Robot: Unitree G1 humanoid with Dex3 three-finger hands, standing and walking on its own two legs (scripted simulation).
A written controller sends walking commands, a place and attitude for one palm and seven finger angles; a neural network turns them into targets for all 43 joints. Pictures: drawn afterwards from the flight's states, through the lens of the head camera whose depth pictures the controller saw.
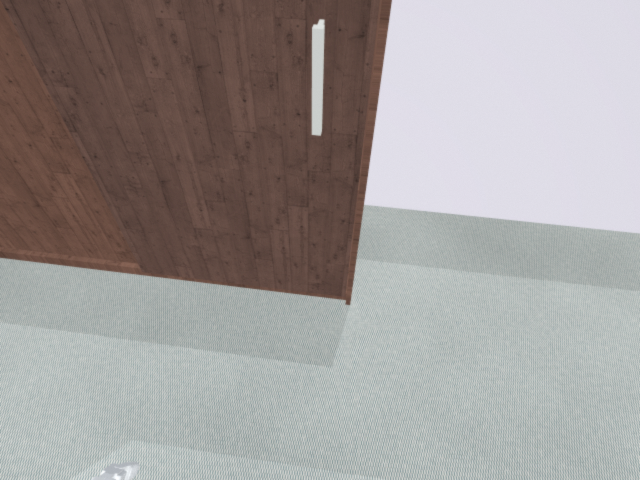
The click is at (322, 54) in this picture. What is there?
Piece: wardrobe's sliding door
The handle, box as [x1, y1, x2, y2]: [312, 19, 324, 135]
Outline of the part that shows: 319,19 318,23 316,25 314,24 312,27 312,134 320,135 321,132 324,20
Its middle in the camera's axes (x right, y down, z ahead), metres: -0.01 -0.33 +0.81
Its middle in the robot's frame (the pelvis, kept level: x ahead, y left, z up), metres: +0.84 +0.06 +0.11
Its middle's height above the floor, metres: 0.88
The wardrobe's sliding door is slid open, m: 0.00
